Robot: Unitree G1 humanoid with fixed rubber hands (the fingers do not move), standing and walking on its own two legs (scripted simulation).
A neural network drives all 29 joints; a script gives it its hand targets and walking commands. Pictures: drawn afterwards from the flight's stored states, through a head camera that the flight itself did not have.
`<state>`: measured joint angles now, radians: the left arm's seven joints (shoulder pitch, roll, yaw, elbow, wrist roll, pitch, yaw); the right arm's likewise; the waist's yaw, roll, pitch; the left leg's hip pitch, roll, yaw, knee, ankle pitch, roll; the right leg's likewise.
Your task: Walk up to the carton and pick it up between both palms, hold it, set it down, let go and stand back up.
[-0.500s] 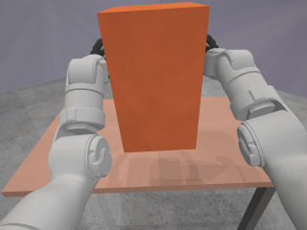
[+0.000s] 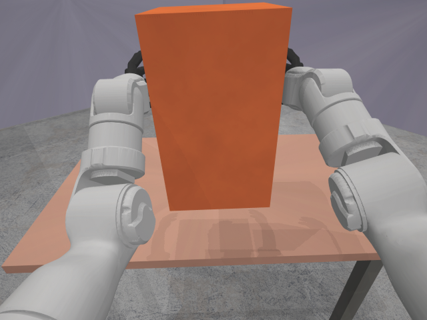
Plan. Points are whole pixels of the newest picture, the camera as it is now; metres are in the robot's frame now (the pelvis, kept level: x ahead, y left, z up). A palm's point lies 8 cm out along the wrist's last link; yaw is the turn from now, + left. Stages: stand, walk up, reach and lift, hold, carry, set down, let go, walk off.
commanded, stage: hold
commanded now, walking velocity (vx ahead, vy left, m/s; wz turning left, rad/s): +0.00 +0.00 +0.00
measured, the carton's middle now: (215, 109) +0.35 -0.01 +0.31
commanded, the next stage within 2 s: none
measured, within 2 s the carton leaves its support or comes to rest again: neither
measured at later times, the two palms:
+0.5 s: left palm (132, 91) +0.37 +0.13 +0.34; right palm (287, 85) +0.37 -0.13 +0.34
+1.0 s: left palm (132, 91) +0.38 +0.13 +0.34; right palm (287, 86) +0.37 -0.13 +0.34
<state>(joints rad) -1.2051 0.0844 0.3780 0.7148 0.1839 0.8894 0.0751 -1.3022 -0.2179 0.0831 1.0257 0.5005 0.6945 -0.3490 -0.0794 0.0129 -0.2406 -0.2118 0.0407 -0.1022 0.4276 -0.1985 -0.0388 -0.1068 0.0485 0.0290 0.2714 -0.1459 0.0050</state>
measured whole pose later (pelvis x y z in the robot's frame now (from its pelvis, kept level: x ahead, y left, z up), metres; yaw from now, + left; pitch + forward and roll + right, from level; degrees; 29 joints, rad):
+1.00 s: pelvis +0.00 +0.00 +0.00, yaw +1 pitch -1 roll -2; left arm -1.17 0.07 0.39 0.65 0.22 0.89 0.06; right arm -1.28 -0.21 0.06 0.99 0.48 0.70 -0.36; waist -0.07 0.02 -0.23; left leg -0.20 0.03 -0.11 0.42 -0.20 -0.04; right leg -0.10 0.05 0.03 0.27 -0.15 0.00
